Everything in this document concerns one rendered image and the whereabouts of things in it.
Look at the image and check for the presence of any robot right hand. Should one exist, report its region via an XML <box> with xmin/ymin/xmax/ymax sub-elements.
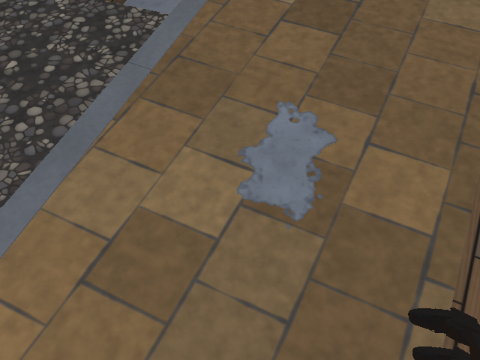
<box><xmin>408</xmin><ymin>307</ymin><xmax>480</xmax><ymax>360</ymax></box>

